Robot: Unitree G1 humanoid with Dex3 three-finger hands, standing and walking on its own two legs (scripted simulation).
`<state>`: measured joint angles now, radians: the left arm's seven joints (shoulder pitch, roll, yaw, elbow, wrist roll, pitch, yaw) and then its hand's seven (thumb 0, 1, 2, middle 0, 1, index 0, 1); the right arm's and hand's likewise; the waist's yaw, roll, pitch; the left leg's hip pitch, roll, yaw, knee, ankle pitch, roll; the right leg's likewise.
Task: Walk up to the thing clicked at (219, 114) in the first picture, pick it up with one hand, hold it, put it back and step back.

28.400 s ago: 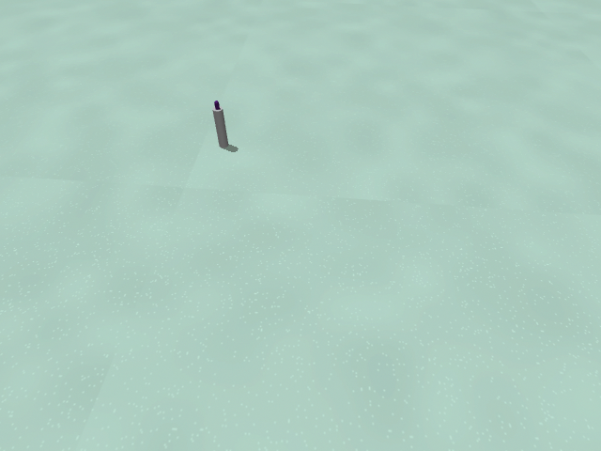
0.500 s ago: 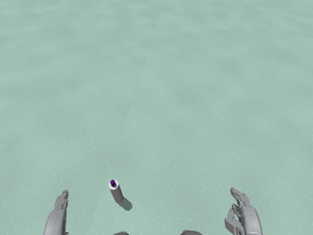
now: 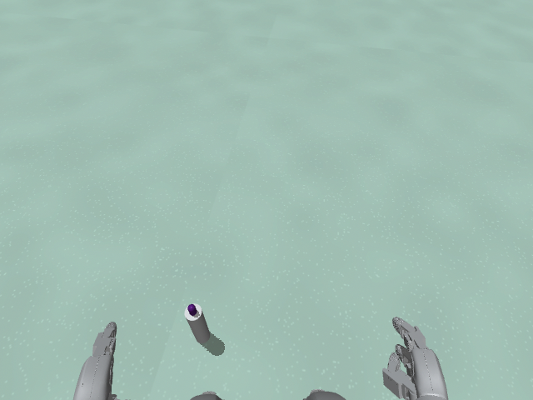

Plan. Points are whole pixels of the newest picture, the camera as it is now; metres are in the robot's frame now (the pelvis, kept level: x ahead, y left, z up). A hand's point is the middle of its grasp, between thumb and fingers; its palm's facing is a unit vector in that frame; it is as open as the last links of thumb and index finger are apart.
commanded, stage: stand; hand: left
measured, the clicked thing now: (197, 322) +0.43 +0.19 -0.58
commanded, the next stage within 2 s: none
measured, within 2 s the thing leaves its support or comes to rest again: neither
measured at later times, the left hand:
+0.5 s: hand out of the picture +0.13 +0.24 -0.11, palm faces -0.03 -0.94 -0.35, open 8.2 cm
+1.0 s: hand out of the picture +0.04 +0.26 -0.10, palm faces -0.01 -0.94 -0.34, open 7.4 cm
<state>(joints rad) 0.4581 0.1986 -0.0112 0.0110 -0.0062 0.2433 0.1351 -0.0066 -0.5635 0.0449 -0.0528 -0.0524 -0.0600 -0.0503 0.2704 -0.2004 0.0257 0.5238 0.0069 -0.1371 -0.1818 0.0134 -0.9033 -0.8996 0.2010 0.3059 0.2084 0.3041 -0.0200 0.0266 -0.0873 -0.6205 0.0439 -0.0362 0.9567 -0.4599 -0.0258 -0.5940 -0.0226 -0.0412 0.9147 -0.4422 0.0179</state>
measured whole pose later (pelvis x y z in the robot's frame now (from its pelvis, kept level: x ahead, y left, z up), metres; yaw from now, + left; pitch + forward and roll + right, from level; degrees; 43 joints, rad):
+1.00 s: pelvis -0.01 +0.01 +0.05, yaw +0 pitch -4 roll +0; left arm 0.19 0.32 0.00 1.07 0.03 -0.01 0.01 0.01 0.90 0.90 -0.20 -0.30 -0.21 -0.30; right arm 0.16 -0.29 -0.02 1.08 -0.03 0.00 -0.01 0.01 -0.91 -0.90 0.20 0.30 0.21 0.30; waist 0.01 0.00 0.06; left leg -0.16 -0.01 0.00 0.44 -0.21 0.00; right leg -0.16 -0.07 -0.02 0.45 -0.22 0.04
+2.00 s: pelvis +0.00 +0.00 +0.06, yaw -1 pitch -3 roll +0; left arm 0.11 0.33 0.00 1.15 0.01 -0.01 0.00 0.01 0.90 0.90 -0.20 -0.30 -0.21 -0.30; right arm 0.12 -0.33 -0.01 1.16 -0.02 0.00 0.00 0.01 -0.91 -0.90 0.20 0.30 0.21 0.30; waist 0.00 0.01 0.06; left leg -0.11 0.02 0.00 0.33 -0.17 -0.02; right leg -0.12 -0.04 -0.02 0.35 -0.18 0.02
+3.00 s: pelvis -0.06 +0.06 +0.05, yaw -2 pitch +0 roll -1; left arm 0.04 0.38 0.05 0.89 0.01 0.06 0.03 0.01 0.91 0.90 -0.20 -0.30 -0.21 -0.30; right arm 0.16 -0.34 -0.05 0.95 -0.03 0.03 -0.03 0.01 -0.91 -0.90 0.20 0.30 0.21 0.30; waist -0.03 -0.06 0.20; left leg -0.24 -0.06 0.03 0.55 -0.30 0.08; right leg -0.46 0.10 0.16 1.02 -0.43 -0.02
